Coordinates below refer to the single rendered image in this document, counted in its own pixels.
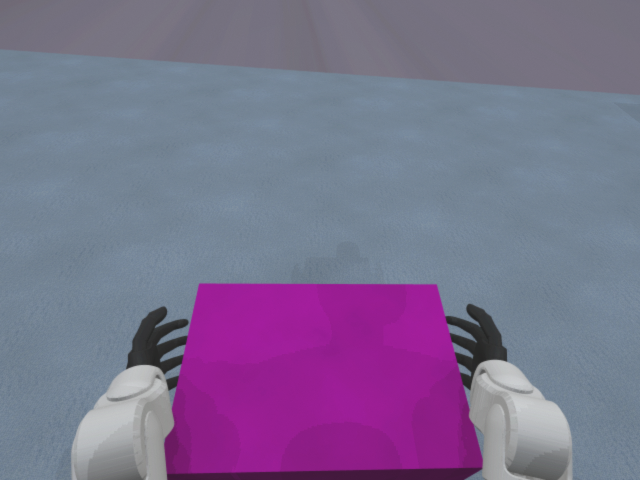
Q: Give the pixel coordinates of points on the left robot hand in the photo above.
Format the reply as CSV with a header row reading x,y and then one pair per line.
x,y
144,350

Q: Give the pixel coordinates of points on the left robot forearm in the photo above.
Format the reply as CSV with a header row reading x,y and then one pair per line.
x,y
122,438

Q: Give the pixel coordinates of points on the carton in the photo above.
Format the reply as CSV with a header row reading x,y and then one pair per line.
x,y
320,382

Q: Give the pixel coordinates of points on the right robot forearm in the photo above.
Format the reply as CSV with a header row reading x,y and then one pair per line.
x,y
525,436

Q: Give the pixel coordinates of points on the right robot hand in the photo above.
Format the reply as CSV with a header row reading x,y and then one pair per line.
x,y
488,345

